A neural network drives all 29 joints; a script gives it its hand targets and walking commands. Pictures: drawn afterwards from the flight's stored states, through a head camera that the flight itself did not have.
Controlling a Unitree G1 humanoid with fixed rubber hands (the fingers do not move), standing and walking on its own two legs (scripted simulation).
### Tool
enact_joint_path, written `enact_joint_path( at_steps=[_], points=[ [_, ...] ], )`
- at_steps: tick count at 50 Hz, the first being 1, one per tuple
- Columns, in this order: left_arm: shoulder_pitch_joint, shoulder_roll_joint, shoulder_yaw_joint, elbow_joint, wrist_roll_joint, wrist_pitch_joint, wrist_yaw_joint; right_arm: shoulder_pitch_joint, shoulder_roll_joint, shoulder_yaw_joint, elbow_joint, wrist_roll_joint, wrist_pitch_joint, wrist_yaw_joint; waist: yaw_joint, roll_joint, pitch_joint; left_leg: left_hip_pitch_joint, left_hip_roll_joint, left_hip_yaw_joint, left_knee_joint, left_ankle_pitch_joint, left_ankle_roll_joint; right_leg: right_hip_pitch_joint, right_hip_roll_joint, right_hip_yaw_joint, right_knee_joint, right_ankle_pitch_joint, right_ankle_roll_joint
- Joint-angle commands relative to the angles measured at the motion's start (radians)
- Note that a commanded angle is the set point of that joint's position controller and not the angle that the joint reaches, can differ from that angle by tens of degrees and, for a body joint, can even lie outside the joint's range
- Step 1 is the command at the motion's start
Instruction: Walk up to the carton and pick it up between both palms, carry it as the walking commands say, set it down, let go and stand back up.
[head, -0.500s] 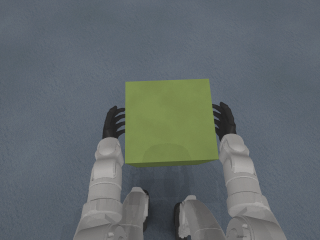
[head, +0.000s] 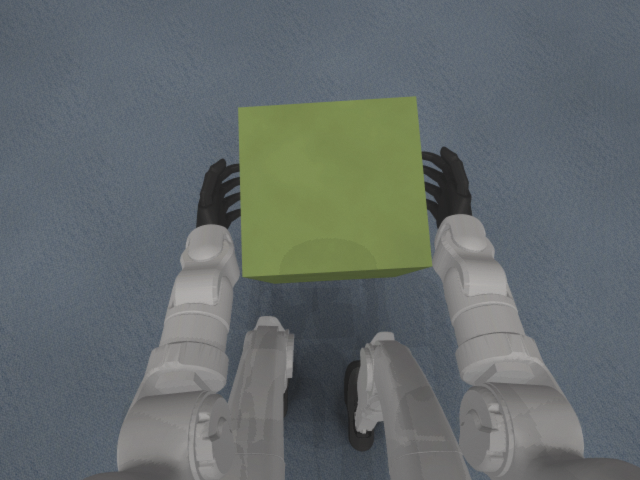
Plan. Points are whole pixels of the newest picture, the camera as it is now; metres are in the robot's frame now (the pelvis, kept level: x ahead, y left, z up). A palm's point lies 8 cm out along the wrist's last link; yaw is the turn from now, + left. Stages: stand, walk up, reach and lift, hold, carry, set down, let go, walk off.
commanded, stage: set down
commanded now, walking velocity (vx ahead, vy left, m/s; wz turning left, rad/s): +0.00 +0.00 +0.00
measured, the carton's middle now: (331, 208) +0.44 +0.02 -0.14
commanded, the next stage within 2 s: none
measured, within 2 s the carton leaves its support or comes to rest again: neither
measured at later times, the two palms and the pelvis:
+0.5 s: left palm (228, 214) +0.43 +0.17 -0.17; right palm (425, 203) +0.46 -0.13 -0.15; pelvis -0.02 +0.01 -0.07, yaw +0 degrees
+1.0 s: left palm (224, 197) +0.48 +0.19 -0.22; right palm (401, 192) +0.50 -0.11 -0.22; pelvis -0.06 +0.01 -0.13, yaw -1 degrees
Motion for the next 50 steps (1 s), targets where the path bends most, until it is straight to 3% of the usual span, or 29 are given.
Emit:
enact_joint_path(
  at_steps=[1,2,3,4,5,8,12,13,14,19,21,22,23,24,25,26,32,33,34,35,37,38,41,43,46,47,48,49,50],
  points=[
    [-0.664,-0.704,-0.589,-0.373,-0.118,-0.045,-0.052,-0.682,0.754,0.647,-0.244,0.146,-0.037,0.094,0.095,0.038,-1.336,0.780,-0.125,0.015,-0.019,0.329,-0.022,0.323,0.106,0.127,-0.114,0.340,0.057],
    [-0.590,-0.694,-0.546,-0.221,-0.110,-0.026,-0.047,-0.643,0.680,0.558,-0.144,0.116,-0.031,0.096,-0.014,0.011,-1.286,0.803,-0.124,-0.032,-0.048,0.303,-0.005,0.216,0.118,0.063,-0.100,0.310,0.073],
    [-0.539,-0.765,-0.526,-0.189,-0.072,-0.015,-0.054,-0.659,0.779,0.605,-0.101,0.119,-0.021,0.101,0.082,0.025,-1.258,0.798,-0.118,-0.002,-0.033,0.321,-0.010,0.231,0.108,0.107,-0.103,0.307,0.069],
    [-0.638,-0.788,-0.589,-0.164,-0.123,-0.014,-0.062,-0.742,0.759,0.585,-0.157,0.137,-0.031,0.102,0.022,0.052,-1.261,0.781,-0.136,-0.020,-0.041,0.245,-0.005,0.190,0.119,0.097,-0.106,0.241,0.067],
    [-0.562,-0.660,-0.496,-0.239,-0.092,-0.001,-0.044,-0.743,0.653,0.613,-0.238,0.154,-0.020,0.095,0.069,0.000,-1.302,0.782,-0.114,-0.017,-0.021,0.283,-0.015,0.217,0.120,0.099,-0.096,0.267,0.060],
    [-0.635,-0.708,-0.520,-0.191,-0.130,-0.002,-0.053,-0.672,0.707,0.526,-0.065,0.091,-0.001,0.095,0.009,-0.042,-1.219,0.667,-0.129,-0.008,0.003,0.255,-0.018,0.185,0.108,0.087,-0.091,0.220,0.054],
    [-0.746,-0.725,-0.493,-0.197,-0.110,0.001,-0.045,-0.842,0.653,0.480,-0.128,0.110,-0.023,0.111,-0.012,0.013,-1.119,0.718,-0.118,-0.083,0.015,0.188,-0.018,-0.064,0.129,0.045,-0.014,0.137,0.049],
    [-0.748,-0.764,-0.500,-0.136,-0.116,0.019,-0.054,-0.815,0.631,0.413,-0.009,0.047,-0.008,0.125,-0.048,0.062,-0.992,0.667,-0.112,-0.098,-0.001,0.118,-0.029,-0.126,0.116,0.066,-0.009,0.084,0.034],
    [-0.794,-0.706,-0.457,-0.140,-0.101,0.011,-0.052,-0.808,0.650,0.415,0.032,0.068,-0.012,0.130,-0.003,0.091,-0.968,0.626,-0.116,-0.063,0.041,0.142,-0.034,-0.159,0.114,0.085,-0.031,0.060,0.024],
    [-0.894,-0.786,-0.566,-0.198,-0.182,0.011,-0.034,-0.912,0.625,0.444,-0.106,0.101,-0.018,0.124,-0.062,0.116,-1.301,0.787,-0.114,-0.085,0.087,0.196,-0.031,-0.127,0.132,0.043,0.080,0.184,0.034],
    [-0.825,-0.768,-0.579,-0.248,-0.154,0.009,-0.019,-0.927,0.682,0.543,-0.193,0.168,-0.022,0.128,0.014,0.131,-1.467,0.844,-0.119,-0.042,0.152,0.340,-0.027,-0.043,0.129,0.075,0.068,0.256,0.044],
    [-0.920,-0.639,-0.535,-0.234,-0.160,0.009,-0.017,-0.909,0.648,0.500,-0.064,0.176,0.008,0.130,0.026,0.070,-1.360,0.711,-0.125,-0.040,0.111,0.200,-0.014,-0.093,0.128,0.043,0.096,0.181,0.067],
    [-0.908,-0.700,-0.592,-0.279,-0.206,0.037,-0.014,-0.977,0.580,0.521,-0.241,0.160,-0.002,0.108,-0.039,0.082,-1.491,0.782,-0.117,-0.025,0.165,0.217,-0.030,-0.015,0.127,0.051,0.089,0.175,0.046],
    [-0.898,-0.729,-0.584,-0.267,-0.187,0.043,-0.014,-0.989,0.663,0.580,-0.201,0.212,0.019,0.116,0.035,0.074,-1.531,0.794,-0.119,-0.031,0.146,0.221,-0.021,0.023,0.125,0.065,0.101,0.189,0.047],
    [-0.978,-0.551,-0.553,-0.361,-0.198,0.038,0.007,-0.918,0.541,0.511,-0.162,0.184,0.027,0.096,-0.003,0.054,-1.582,0.734,-0.112,-0.020,0.172,0.143,-0.032,0.029,0.116,0.062,0.130,0.161,0.043],
    [-0.890,-0.636,-0.544,-0.357,-0.178,0.055,0.006,-0.938,0.615,0.608,-0.247,0.231,0.040,0.087,0.057,0.062,-1.666,0.781,-0.131,-0.001,0.201,0.309,-0.020,0.121,0.120,0.092,0.124,0.283,0.054],
    [-0.935,-0.481,-0.600,-0.363,-0.212,0.108,-0.017,-1.027,0.518,0.698,-0.367,0.260,0.093,0.045,0.066,-0.041,-1.941,0.843,-0.130,0.035,0.260,0.390,-0.012,0.362,0.112,0.068,0.157,0.339,0.086],
    [-0.945,-0.550,-0.676,-0.537,-0.284,0.118,-0.020,-0.998,0.533,0.747,-0.546,0.282,0.092,0.035,0.028,-0.014,-2.135,0.943,-0.140,0.022,0.310,0.552,-0.020,0.435,0.128,0.083,0.153,0.475,0.072],
    [-0.987,-0.482,-0.694,-0.635,-0.298,0.125,-0.011,-1.070,0.475,0.732,-0.671,0.300,0.101,0.034,0.053,0.033,-2.153,0.984,-0.136,-0.003,0.332,0.628,-0.009,0.362,0.129,0.104,0.175,0.515,0.073],
    [-1.058,-0.388,-0.639,-0.621,-0.268,0.120,-0.003,-1.055,0.436,0.712,-0.542,0.299,0.118,0.021,0.084,0.094,-2.096,0.981,-0.139,0.028,0.337,0.577,-0.024,0.345,0.105,0.113,0.178,0.446,0.071],
    [-1.265,-0.282,-0.629,-0.738,-0.335,0.109,0.021,-1.178,0.379,0.685,-0.653,0.342,0.115,0.018,0.043,0.026,-2.021,0.942,-0.131,-0.020,0.323,0.500,-0.002,0.205,0.125,0.080,0.202,0.358,0.067],
    [-1.300,-0.368,-0.675,-0.655,-0.358,0.121,0.017,-1.245,0.331,0.657,-0.595,0.346,0.108,0.019,0.015,0.129,-1.939,0.934,-0.119,-0.014,0.343,0.483,-0.003,0.113,0.120,0.088,0.214,0.301,0.057],
    [-1.293,-0.369,-0.550,-0.411,-0.317,0.132,0.022,-1.342,0.305,0.545,-0.424,0.289,0.112,0.015,0.015,0.154,-1.640,0.668,-0.093,-0.014,0.317,0.198,-0.011,0.055,0.105,0.112,0.200,0.125,0.021],
    [-1.338,-0.442,-0.521,-0.331,-0.289,0.114,0.006,-1.325,0.464,0.579,-0.260,0.267,0.123,0.038,0.037,0.085,-1.523,0.561,-0.095,-0.015,0.336,0.163,-0.004,0.008,0.104,0.139,0.191,0.087,0.008],
    [-1.192,-0.610,-0.347,0.105,-0.141,0.130,-0.061,-1.255,0.526,0.429,0.160,0.108,0.141,0.106,0.009,0.036,-1.094,0.402,-0.098,-0.006,0.301,-0.067,-0.002,-0.235,0.094,0.106,0.183,-0.142,-0.003],
    [-1.237,-0.717,-0.386,0.124,-0.144,0.143,-0.099,-1.270,0.627,0.393,0.173,0.095,0.142,0.136,-0.048,0.024,-1.191,0.392,-0.097,-0.020,0.318,-0.096,0.004,-0.167,0.101,0.105,0.181,-0.142,-0.012],
    [-1.119,-0.722,-0.287,0.188,-0.091,0.142,-0.124,-1.222,0.652,0.391,0.242,0.055,0.157,0.154,0.025,-0.029,-1.155,0.324,-0.107,0.004,0.334,-0.100,0.013,-0.183,0.083,0.096,0.206,-0.139,0.001],
    [-1.120,-0.794,-0.296,0.172,-0.104,0.154,-0.152,-1.245,0.680,0.352,0.149,0.024,0.145,0.175,-0.026,-0.040,-1.190,0.324,-0.119,-0.016,0.336,-0.041,0.006,-0.135,0.099,0.081,0.233,-0.083,0.011],
    [-1.168,-0.788,-0.290,0.087,-0.084,0.144,-0.167,-1.274,0.728,0.362,0.106,0.044,0.137,0.176,0.043,-0.001,-1.301,0.330,-0.129,0.031,0.386,0.057,-0.004,-0.076,0.105,0.095,0.257,-0.009,0.010]
  ],
)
